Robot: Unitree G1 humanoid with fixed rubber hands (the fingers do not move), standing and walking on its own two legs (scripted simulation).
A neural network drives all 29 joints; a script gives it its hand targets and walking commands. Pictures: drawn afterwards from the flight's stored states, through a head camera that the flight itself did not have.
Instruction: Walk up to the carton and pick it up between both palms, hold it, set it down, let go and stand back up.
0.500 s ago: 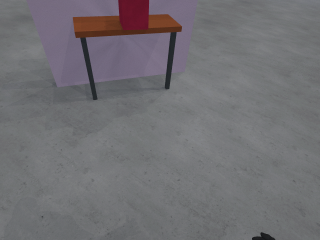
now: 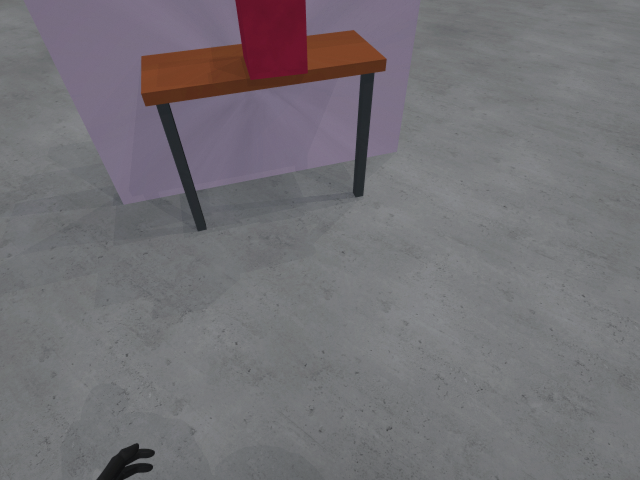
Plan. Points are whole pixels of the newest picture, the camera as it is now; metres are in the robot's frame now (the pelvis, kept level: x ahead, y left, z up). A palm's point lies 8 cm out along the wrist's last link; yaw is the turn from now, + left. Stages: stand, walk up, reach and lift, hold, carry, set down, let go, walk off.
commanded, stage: walk up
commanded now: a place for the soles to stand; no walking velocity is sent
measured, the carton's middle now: (271, 27) +1.50 +0.05 +0.04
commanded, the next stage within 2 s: none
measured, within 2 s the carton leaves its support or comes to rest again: neither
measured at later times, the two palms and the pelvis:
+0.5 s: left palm out of the picture +0.18 +0.28 -0.12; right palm (407, 275) +0.47 -0.19 -0.06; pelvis +0.26 +0.02 +0.00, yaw +11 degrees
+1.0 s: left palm (165, 252) +0.58 +0.26 -0.07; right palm (439, 241) +0.59 -0.29 -0.10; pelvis +0.50 -0.02 +0.00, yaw +13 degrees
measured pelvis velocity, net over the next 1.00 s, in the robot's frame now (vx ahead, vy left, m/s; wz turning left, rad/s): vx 0.50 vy -0.02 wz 0.22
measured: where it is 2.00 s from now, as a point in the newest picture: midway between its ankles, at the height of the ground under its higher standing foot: (303, 305)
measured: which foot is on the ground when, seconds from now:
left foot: down 0.00-0.00, up 0.02-0.44, down 0.46-0.96, up 0.98-1.00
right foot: down 0.00-0.48, up 0.50-0.92, down 0.94-1.00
